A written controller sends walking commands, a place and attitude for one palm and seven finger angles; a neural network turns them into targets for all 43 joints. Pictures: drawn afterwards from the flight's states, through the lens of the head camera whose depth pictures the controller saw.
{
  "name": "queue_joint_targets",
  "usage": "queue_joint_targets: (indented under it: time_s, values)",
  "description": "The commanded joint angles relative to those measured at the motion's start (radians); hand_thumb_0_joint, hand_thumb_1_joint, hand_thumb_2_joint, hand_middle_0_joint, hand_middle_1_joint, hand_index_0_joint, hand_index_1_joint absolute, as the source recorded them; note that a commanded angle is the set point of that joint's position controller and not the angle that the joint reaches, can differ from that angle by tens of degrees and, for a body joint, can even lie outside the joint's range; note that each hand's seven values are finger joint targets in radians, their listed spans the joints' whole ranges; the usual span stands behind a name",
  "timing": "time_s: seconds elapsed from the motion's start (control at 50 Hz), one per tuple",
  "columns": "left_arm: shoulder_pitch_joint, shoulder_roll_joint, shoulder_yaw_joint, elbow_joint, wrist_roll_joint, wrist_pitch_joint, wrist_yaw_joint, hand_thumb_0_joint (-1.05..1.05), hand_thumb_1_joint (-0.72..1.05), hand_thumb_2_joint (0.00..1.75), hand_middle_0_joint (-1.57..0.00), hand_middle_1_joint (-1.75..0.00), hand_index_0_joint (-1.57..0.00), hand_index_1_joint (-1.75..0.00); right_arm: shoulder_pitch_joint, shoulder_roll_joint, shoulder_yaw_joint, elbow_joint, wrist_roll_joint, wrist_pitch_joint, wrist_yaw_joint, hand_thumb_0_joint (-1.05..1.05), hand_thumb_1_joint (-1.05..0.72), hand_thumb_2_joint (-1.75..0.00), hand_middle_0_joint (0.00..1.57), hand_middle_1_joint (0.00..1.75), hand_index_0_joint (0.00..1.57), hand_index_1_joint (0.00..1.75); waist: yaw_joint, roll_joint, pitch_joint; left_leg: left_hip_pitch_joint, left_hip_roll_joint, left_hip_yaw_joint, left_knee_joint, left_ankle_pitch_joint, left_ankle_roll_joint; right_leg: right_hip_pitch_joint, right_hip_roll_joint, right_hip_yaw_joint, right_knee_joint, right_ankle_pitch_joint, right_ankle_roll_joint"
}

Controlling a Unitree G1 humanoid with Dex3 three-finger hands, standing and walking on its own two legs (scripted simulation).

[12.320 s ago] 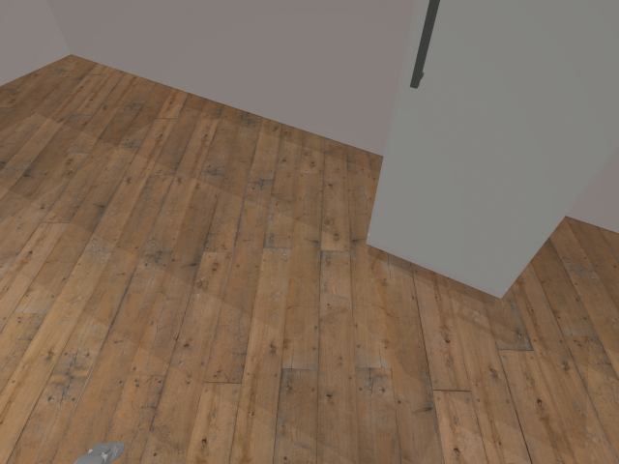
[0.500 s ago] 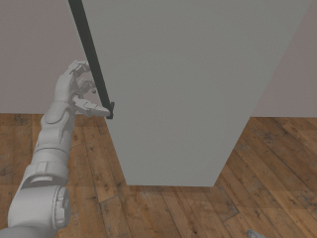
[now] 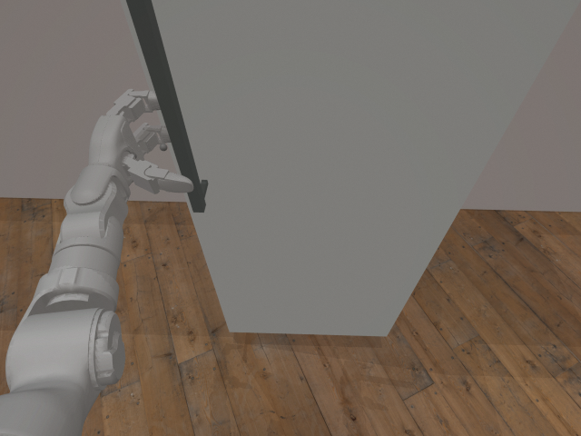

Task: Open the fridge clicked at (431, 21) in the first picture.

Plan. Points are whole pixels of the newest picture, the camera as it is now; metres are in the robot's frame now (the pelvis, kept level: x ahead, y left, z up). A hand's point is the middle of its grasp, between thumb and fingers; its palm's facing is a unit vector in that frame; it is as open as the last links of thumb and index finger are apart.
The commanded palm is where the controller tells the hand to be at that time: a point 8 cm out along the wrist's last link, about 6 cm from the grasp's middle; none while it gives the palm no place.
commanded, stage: slide the fingers in behind the handle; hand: left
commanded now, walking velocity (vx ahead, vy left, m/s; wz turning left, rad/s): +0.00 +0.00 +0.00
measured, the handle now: (168, 76) +0.49 +0.16 +0.25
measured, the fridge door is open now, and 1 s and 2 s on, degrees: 0 0 0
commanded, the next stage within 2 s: grip the handle and tug to test in 1.78 s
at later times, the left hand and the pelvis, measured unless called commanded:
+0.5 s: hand (169, 157) +0.45 +0.17 +0.16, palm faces -0.02 -1.00 +0.02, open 13.9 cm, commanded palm +0.42 +0.22 +0.16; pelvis +0.00 +0.01 +0.00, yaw -1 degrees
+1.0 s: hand (185, 157) +0.44 +0.15 +0.16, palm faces -0.03 -1.00 +0.01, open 13.9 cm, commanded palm +0.42 +0.20 +0.16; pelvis +0.01 +0.00 +0.00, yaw +0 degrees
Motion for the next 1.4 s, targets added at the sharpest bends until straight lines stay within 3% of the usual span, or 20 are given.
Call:
queue_joint_targets:
  time_s: [0.0, 0.06, 0.12, 0.22, 0.24, 0.3, 0.36, 0.48, 0.56, 0.6, 0.66, 0.68, 0.7, 0.8, 0.88, 1.06, 1.16, 1.24, 1.28, 1.38]
  values:
    - [-0.513, 0.189, 0.003, -0.185, 0.003, -0.054, 0.013, 0.00, -0.50, 0.30, -0.30, -1.20, -0.30, -1.20, 0.017, -0.136, -0.052, -0.099, -0.002, -0.035, -0.008, 0.00, -0.90, -0.90, 0.20, 0.30, 0.20, 0.30, -0.031, 0.015, -0.294, 0.349, -0.040, -0.017, -0.034, 0.155, 0.048, -0.134, 0.029, -0.003, -0.106, 0.304, -0.003]
    - [-0.454, 0.148, -0.018, -0.224, -0.002, -0.060, 0.016, 0.00, -0.50, 0.30, -0.30, -1.20, -0.30, -1.20, 0.015, -0.132, -0.054, -0.116, -0.002, -0.036, -0.003, 0.00, -0.90, -0.90, 0.20, 0.30, 0.20, 0.30, -0.020, 0.013, -0.328, 0.370, -0.040, -0.022, -0.029, 0.182, 0.049, -0.115, 0.031, -0.011, -0.098, 0.308, -0.009]
    - [-0.464, 0.189, 0.014, -0.216, -0.008, -0.046, 0.021, 0.00, -0.50, 0.30, -0.30, -1.20, -0.30, -1.20, 0.007, -0.137, -0.051, -0.113, 0.001, -0.033, -0.004, 0.00, -0.90, -0.90, 0.20, 0.30, 0.20, 0.30, -0.020, -0.030, -0.284, 0.337, -0.034, -0.023, -0.041, 0.139, 0.048, -0.124, 0.034, -0.010, -0.107, 0.285, -0.005]
    - [-0.483, 0.258, 0.067, -0.285, 0.001, -0.077, 0.036, 0.00, -0.50, 0.30, -0.30, -1.20, -0.30, -1.20, -0.003, -0.134, -0.046, -0.126, -0.002, -0.039, -0.010, 0.00, -0.90, -0.90, 0.20, 0.30, 0.20, 0.30, -0.006, -0.010, -0.333, 0.347, -0.034, -0.019, -0.043, 0.148, 0.048, -0.088, 0.033, -0.001, -0.101, 0.295, -0.006]
    - [-0.450, 0.215, 0.039, -0.291, 0.002, -0.075, 0.034, 0.00, -0.50, 0.30, -0.30, -1.20, -0.30, -1.20, -0.013, -0.126, -0.046, -0.132, 0.001, -0.044, -0.008, 0.00, -0.90, -0.90, 0.20, 0.30, 0.20, 0.30, -0.001, 0.031, -0.334, 0.364, -0.035, -0.016, -0.042, 0.155, 0.045, -0.098, 0.035, -0.003, -0.098, 0.295, -0.008]
    - [-0.407, 0.166, 0.011, -0.312, -0.005, -0.065, 0.040, 0.00, -0.50, 0.30, -0.30, -1.20, -0.30, -1.20, -0.019, -0.123, -0.046, -0.135, 0.002, -0.048, -0.004, 0.00, -0.90, -0.90, 0.20, 0.30, 0.20, 0.30, -0.006, 0.022, -0.323, 0.383, -0.032, -0.020, -0.042, 0.172, 0.044, -0.105, 0.038, -0.011, -0.101, 0.305, -0.008]
    - [-0.393, 0.214, 0.051, -0.290, -0.011, -0.046, 0.045, 0.00, -0.50, 0.30, -0.30, -1.20, -0.30, -1.20, -0.012, -0.133, -0.045, -0.132, 0.001, -0.045, -0.011, 0.00, -0.90, -0.90, 0.20, 0.30, 0.20, 0.30, -0.002, -0.042, -0.293, 0.334, -0.034, -0.016, -0.050, 0.135, 0.050, -0.080, 0.038, -0.011, -0.113, 0.280, -0.006]
    - [-0.392, 0.162, 0.015, -0.387, -0.008, -0.051, 0.047, 0.00, -0.50, 0.30, -0.30, -1.20, -0.30, -1.20, -0.029, -0.120, -0.048, -0.138, 0.001, -0.053, -0.005, 0.00, -0.90, -0.90, 0.20, 0.30, 0.20, 0.30, 0.002, 0.019, -0.360, 0.407, -0.034, -0.016, -0.038, 0.217, 0.045, -0.071, 0.037, -0.007, -0.099, 0.357, -0.009]
    - [-0.345, 0.134, -0.002, -0.351, -0.019, -0.025, 0.046, 0.00, -0.50, 0.30, -0.30, -1.20, -0.30, -1.20, -0.027, -0.122, -0.047, -0.135, 0.002, -0.049, -0.003, 0.00, -0.90, -0.90, 0.20, 0.30, 0.20, 0.30, -0.001, -0.037, -0.298, 0.365, -0.037, -0.014, -0.042, 0.200, 0.048, -0.061, 0.039, -0.015, -0.109, 0.354, -0.008]
    - [-0.384, 0.126, -0.017, -0.367, -0.014, -0.012, 0.050, 0.00, -0.50, 0.30, -0.30, -1.20, -0.30, -1.20, -0.041, -0.120, -0.045, -0.136, 0.005, -0.045, -0.004, 0.00, -0.90, -0.90, 0.20, 0.30, 0.20, 0.30, -0.009, -0.010, -0.287, 0.367, -0.038, -0.012, -0.047, 0.181, 0.047, -0.083, 0.035, -0.009, -0.114, 0.344, -0.005]
    - [-0.388, 0.114, -0.021, -0.397, -0.014, -0.013, 0.062, 0.00, -0.50, 0.30, -0.30, -1.20, -0.30, -1.20, -0.036, -0.119, -0.046, -0.140, 0.001, -0.046, -0.004, 0.00, -0.90, -0.90, 0.20, 0.30, 0.20, 0.30, -0.008, -0.004, -0.311, 0.386, -0.041, -0.016, -0.042, 0.200, 0.048, -0.072, 0.036, -0.014, -0.110, 0.346, -0.007]
    - [-0.386, 0.153, 0.014, -0.421, -0.011, -0.019, 0.068, 0.00, -0.50, 0.30, -0.30, -1.20, -0.30, -1.20, -0.042, -0.120, -0.048, -0.138, 0.000, -0.047, -0.003, 0.00, -0.90, -0.90, 0.20, 0.30, 0.20, 0.30, 0.007, 0.009, -0.339, 0.399, -0.038, -0.019, -0.042, 0.216, 0.044, -0.062, 0.035, -0.011, -0.104, 0.364, -0.010]
    - [-0.378, 0.123, -0.012, -0.432, -0.010, -0.020, 0.068, 0.00, -0.50, 0.30, -0.30, -1.20, -0.30, -1.20, -0.048, -0.116, -0.046, -0.142, 0.001, -0.047, -0.002, 0.00, -0.90, -0.90, 0.20, 0.30, 0.20, 0.30, 0.004, 0.024, -0.347, 0.410, -0.039, -0.020, -0.045, 0.220, 0.042, -0.062, 0.035, -0.011, -0.103, 0.363, -0.011]
    - [-0.378, 0.117, -0.016, -0.382, -0.007, -0.009, 0.077, 0.00, -0.50, 0.30, -0.30, -1.20, -0.30, -1.20, -0.052, -0.115, -0.042, -0.138, 0.001, -0.039, -0.004, 0.00, -0.90, -0.90, 0.20, 0.30, 0.20, 0.30, -0.005, -0.031, -0.289, 0.363, -0.041, -0.013, -0.049, 0.191, 0.047, -0.061, 0.033, -0.010, -0.111, 0.359, -0.005]
    - [-0.386, 0.116, -0.012, -0.421, -0.004, -0.019, 0.088, 0.00, -0.50, 0.30, -0.30, -1.20, -0.30, -1.20, -0.056, -0.113, -0.044, -0.140, -0.002, -0.042, -0.003, 0.00, -0.90, -0.90, 0.20, 0.30, 0.20, 0.30, 0.002, 0.004, -0.334, 0.400, -0.042, -0.015, -0.044, 0.221, 0.045, -0.050, 0.032, -0.009, -0.106, 0.380, -0.009]
    - [-0.350, 0.062, -0.046, -0.418, -0.004, 0.000, 0.105, 0.00, -0.50, 0.30, -0.30, -1.20, -0.30, -1.20, -0.056, -0.108, -0.045, -0.142, -0.001, -0.036, 0.001, 0.00, -0.90, -0.90, 0.20, 0.30, 0.20, 0.30, -0.002, -0.053, -0.296, 0.376, -0.046, -0.009, -0.049, 0.215, 0.050, -0.034, 0.035, -0.013, -0.115, 0.391, -0.004]
    - [-0.361, 0.070, -0.034, -0.428, 0.005, -0.006, 0.129, 0.00, -0.50, 0.30, -0.30, -1.20, -0.30, -1.20, -0.057, -0.105, -0.044, -0.134, -0.006, -0.036, 0.002, 0.00, -0.90, -0.90, 0.20, 0.30, 0.20, 0.30, 0.007, -0.033, -0.306, 0.380, -0.048, -0.007, -0.053, 0.215, 0.048, -0.023, 0.032, -0.008, -0.115, 0.391, -0.007]
    - [-0.367, 0.018, -0.078, -0.436, 0.012, -0.011, 0.130, 0.00, -0.50, 0.30, -0.30, -1.20, -0.30, -1.20, -0.065, -0.098, -0.046, -0.136, -0.005, -0.039, 0.009, 0.00, -0.90, -0.90, 0.20, 0.30, 0.20, 0.30, 0.002, -0.034, -0.307, 0.390, -0.046, -0.004, -0.054, 0.207, 0.046, -0.039, 0.034, -0.008, -0.116, 0.396, -0.004]
    - [-0.357, 0.047, -0.052, -0.429, 0.009, -0.016, 0.131, 0.00, -0.50, 0.30, -0.30, -1.20, -0.30, -1.20, -0.063, -0.103, -0.048, -0.134, -0.005, -0.039, 0.007, 0.00, -0.90, -0.90, 0.20, 0.30, 0.20, 0.30, 0.006, -0.064, -0.312, 0.378, -0.048, 0.000, -0.053, 0.219, 0.051, -0.019, 0.034, -0.003, -0.116, 0.422, -0.002]
    - [-0.371, 0.026, -0.078, -0.434, 0.009, -0.019, 0.123, 0.00, -0.50, 0.30, -0.30, -1.20, -0.30, -1.20, -0.069, -0.100, -0.047, -0.132, -0.003, -0.039, 0.007, 0.00, -0.90, -0.90, 0.20, 0.30, 0.20, 0.30, 0.003, -0.019, -0.316, 0.394, -0.049, -0.002, -0.055, 0.209, 0.048, -0.030, 0.031, -0.004, -0.118, 0.405, -0.005]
